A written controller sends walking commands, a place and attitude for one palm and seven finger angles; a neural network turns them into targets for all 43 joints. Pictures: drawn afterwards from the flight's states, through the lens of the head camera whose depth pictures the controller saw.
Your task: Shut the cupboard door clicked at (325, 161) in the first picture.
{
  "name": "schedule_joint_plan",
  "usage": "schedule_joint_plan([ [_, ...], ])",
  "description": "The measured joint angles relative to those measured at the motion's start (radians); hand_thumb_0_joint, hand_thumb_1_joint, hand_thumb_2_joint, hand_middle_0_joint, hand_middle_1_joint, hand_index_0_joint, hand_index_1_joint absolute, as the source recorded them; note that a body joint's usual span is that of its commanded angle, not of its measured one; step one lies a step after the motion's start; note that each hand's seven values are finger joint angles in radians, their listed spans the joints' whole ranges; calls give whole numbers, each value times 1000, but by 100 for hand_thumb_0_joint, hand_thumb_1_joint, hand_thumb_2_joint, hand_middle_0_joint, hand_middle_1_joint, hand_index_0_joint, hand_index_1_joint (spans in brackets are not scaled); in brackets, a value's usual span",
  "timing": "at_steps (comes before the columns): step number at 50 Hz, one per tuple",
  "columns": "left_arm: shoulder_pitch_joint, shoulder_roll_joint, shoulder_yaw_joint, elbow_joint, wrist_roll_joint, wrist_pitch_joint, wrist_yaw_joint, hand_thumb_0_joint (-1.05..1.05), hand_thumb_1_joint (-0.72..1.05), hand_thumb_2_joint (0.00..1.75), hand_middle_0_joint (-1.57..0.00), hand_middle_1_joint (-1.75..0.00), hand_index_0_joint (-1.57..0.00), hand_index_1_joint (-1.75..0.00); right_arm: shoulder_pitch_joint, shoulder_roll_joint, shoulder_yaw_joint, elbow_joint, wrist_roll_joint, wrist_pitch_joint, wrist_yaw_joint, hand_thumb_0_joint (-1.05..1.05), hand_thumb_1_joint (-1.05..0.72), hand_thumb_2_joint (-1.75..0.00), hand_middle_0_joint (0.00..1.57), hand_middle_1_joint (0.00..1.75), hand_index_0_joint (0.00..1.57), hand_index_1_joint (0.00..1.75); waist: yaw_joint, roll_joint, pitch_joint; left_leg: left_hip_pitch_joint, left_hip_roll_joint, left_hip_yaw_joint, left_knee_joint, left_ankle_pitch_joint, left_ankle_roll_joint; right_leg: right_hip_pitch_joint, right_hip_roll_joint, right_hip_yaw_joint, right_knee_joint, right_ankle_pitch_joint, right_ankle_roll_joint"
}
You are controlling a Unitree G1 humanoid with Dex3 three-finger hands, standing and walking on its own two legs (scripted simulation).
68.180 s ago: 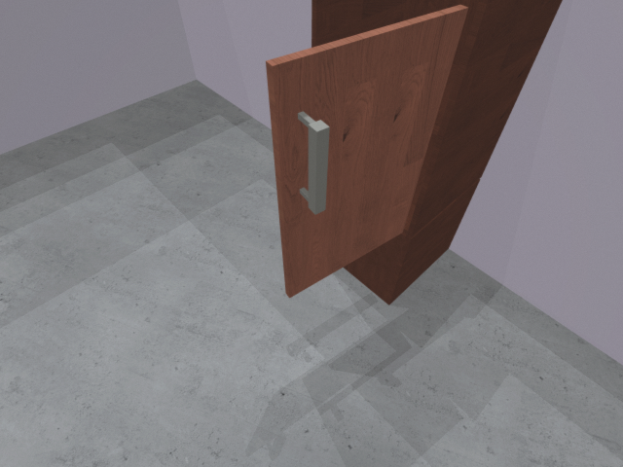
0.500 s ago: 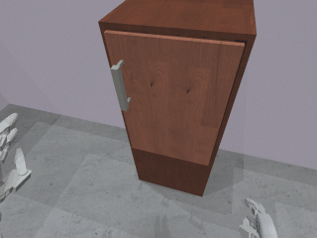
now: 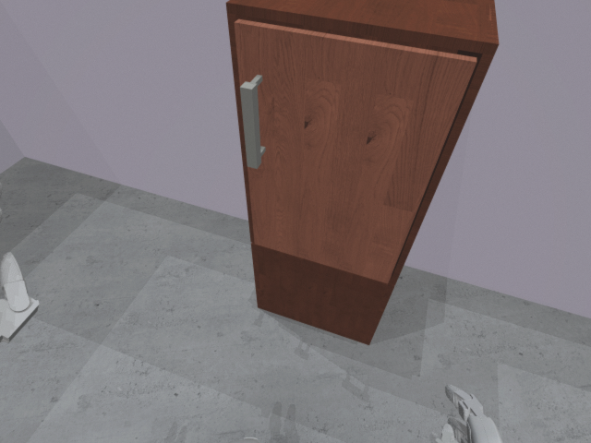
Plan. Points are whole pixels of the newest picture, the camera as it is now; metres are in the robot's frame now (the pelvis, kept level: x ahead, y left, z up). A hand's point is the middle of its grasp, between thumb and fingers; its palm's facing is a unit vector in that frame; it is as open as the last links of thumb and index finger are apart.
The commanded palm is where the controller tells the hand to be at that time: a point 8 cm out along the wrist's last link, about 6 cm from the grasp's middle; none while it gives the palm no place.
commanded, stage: step back with the hand held close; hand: left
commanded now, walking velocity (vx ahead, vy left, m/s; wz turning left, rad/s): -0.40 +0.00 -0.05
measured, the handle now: (256, 123) +0.65 +0.12 +0.09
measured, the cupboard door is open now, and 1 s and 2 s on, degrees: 0 0 0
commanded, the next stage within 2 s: stop stepping back and stand still in 0.48 s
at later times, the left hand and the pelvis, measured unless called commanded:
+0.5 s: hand out of the picture +0.10 +0.27 +0.19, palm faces +0.44 -0.79 -0.42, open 7.4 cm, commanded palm +0.05 +0.31 +0.19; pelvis -0.09 +0.01 +0.00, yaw -1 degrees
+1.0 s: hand out of the picture +0.01 +0.30 +0.19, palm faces +0.42 -0.84 -0.35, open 7.4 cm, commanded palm -0.04 +0.34 +0.19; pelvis -0.20 +0.05 +0.00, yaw -5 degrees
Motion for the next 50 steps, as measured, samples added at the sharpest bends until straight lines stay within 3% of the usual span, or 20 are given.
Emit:
schedule_joint_plan([
  [5, 1, -4, -15, -35, -4, -25, 15, 1, 89, 90, -21, -30, -21, -30, -4, -2, -4, 30, -13, -12, 9, 1, -90, -89, 20, 30, 20, 30, 8, -9, -4, -31, -2, -5, 26, -68, -26, -21, 1, 1, -7, 28, -2],
  [9, -17, 18, -18, -34, -6, -40, 21, 1, 89, 90, -21, -30, -21, -30, -15, -7, -9, 39, -10, -10, 5, 1, -90, -89, 20, 30, 20, 30, -7, -13, 2, -48, -4, -12, 27, -43, -23, -39, 2, -2, -1, 32, 4],
  [13, -34, 51, 12, -25, -3, -45, 10, 1, 89, 90, -21, -30, -21, -30, -23, 0, -18, 22, -10, -26, -3, 1, -90, -89, 20, 30, 20, 30, -36, 3, 16, -65, 17, -19, -12, 47, 10, -76, 44, 8, 115, -101, 1],
  [16, -29, 87, 45, -45, -15, -55, -2, 1, 89, 90, -21, -30, -21, -30, -19, 18, -26, 21, -13, -46, 7, 1, -90, -89, 20, 30, 20, 30, -47, 7, 7, -87, 42, -7, -52, 122, 10, -39, 72, -7, 191, -172, -14],
  [18, 0, 103, 70, -63, -31, -66, -1, 1, 89, 90, -21, -30, -21, -30, -21, 26, -25, 24, -13, -57, 15, 1, -90, -89, 20, 30, 20, 30, -39, -5, -12, -111, 49, 22, -72, 152, 5, 27, 66, -21, 121, -200, -28],
  [20, 20, 94, 80, -74, -41, -78, -1, 1, 89, 90, -21, -30, -21, -30, -41, 26, -22, 30, -15, -64, 23, 1, -90, -89, 20, 30, 20, 30, -14, -12, -15, -137, 58, 55, -71, 156, -14, 62, 59, -11, 32, -165, -41],
  [23, 17, 49, 24, -63, -29, -75, 3, 1, 89, 90, -21, -30, -21, -30, -64, 22, -22, 71, -14, -55, 28, 1, -90, -89, 20, 30, 20, 30, 20, -11, 2, -126, 46, 43, 23, -10, -64, 60, 53, 14, 31, -107, -27],
  [26, 15, 23, -22, -57, -9, -44, 4, 1, 89, 90, -21, -30, -21, -30, -45, 28, -8, 82, -18, -30, 18, 1, -90, -89, 20, 30, 20, 30, 39, -51, -34, -49, 8, 30, 101, -68, -75, 54, 23, 52, 14, -84, -10],
  [28, -14, 18, -33, -51, -3, -28, 1, 1, 89, 90, -21, -30, -21, -30, -38, 19, -1, 67, -18, -26, 5, 1, -90, -89, 20, 30, 20, 30, 31, -45, -50, 34, 12, 15, 7, 39, -61, 33, 25, 52, 13, -70, 2],
  [30, -70, 33, -25, -25, -4, -27, -5, 1, 89, 90, -21, -30, -21, -30, -66, 28, -6, 63, -10, -24, 0, 1, -90, -89, 20, 30, 20, 30, 16, -65, -22, 35, -6, 23, -32, 50, -13, 8, 10, 58, 24, -42, 10],
  [33, -66, 53, 11, -5, -21, -13, -18, 1, 89, 90, -21, -30, -21, -30, -91, 42, -5, 29, -16, -34, 16, 1, -90, -89, 20, 30, 20, 30, -5, -62, 2, 27, 12, 43, -71, 97, 13, -37, 34, 60, 144, -146, 3],
  [36, -1, 52, 21, -35, -30, 11, -19, 1, 89, 90, -21, -30, -21, -30, -67, 48, 0, -6, -12, -51, 31, 1, -90, -89, 20, 30, 20, 30, -24, -39, -11, 19, 41, 45, -117, 128, 7, -6, 54, 9, 180, -200, -11],
  [40, 79, 66, 24, -102, -34, 38, -10, 1, 89, 90, -21, -30, -21, -30, -12, 53, 9, -30, -15, -52, 33, 1, -90, -89, 20, 30, 20, 30, -29, -67, -47, -13, 26, 65, -143, 61, -34, 150, 41, -41, -48, -227, -50],
  [42, 82, 61, 19, -118, -33, 40, -8, 1, 89, 90, -21, -30, -21, -30, -11, 33, 9, -18, -25, -43, 32, 1, -90, -89, 20, 30, 20, 30, -14, -61, -37, -57, 25, 66, -69, -19, -60, 153, 39, -32, -102, -105, -79],
  [46, 56, 38, -22, -84, -25, 48, 11, 1, 89, 90, -21, -30, -21, -30, 31, 4, -1, 68, -20, -3, 19, 1, -90, -89, 20, 30, 20, 30, 13, -53, -60, -49, 5, 7, 181, -114, -67, 147, 34, -11, -54, -98, -70],
  [48, 19, 21, -29, -46, -14, 49, 25, 1, 89, 90, -21, -30, -21, -30, 64, -8, -3, 92, -18, 3, 6, 1, -90, -89, 20, 30, 20, 30, 8, -59, -83, 21, 12, 9, 146, -135, -54, 143, 19, -13, -31, -118, -58],
  [50, -26, 7, -28, -13, -7, 48, 34, 1, 89, 90, -21, -30, -21, -30, 89, -28, -10, 96, -16, -5, -8, 1, -90, -89, 20, 30, 20, 30, -14, -43, -91, 97, 23, -4, 38, -139, -32, 119, 12, -33, 23, -141, -43],
])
